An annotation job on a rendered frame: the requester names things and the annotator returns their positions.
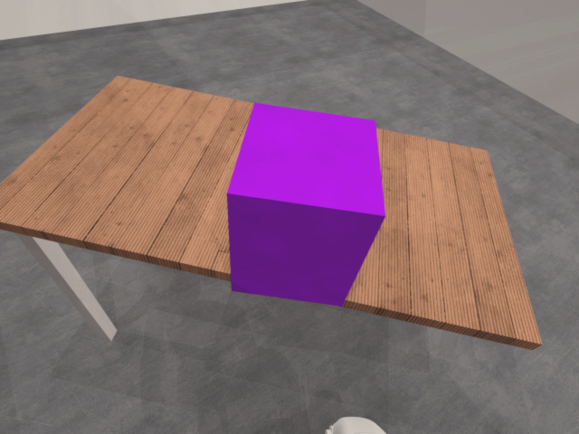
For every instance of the carton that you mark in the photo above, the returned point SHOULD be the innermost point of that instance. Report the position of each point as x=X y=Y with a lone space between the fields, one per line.
x=305 y=203

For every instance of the table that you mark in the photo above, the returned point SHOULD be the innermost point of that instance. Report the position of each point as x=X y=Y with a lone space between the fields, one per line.
x=142 y=172

